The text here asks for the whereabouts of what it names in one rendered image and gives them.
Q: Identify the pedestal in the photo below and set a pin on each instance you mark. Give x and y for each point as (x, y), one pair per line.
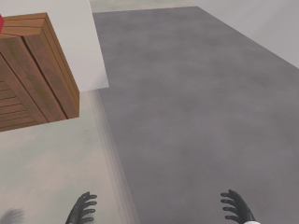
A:
(36, 83)

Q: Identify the left robot hand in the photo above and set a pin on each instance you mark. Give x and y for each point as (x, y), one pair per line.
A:
(76, 214)

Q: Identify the right robot hand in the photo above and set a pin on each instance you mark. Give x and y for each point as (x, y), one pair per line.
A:
(241, 208)

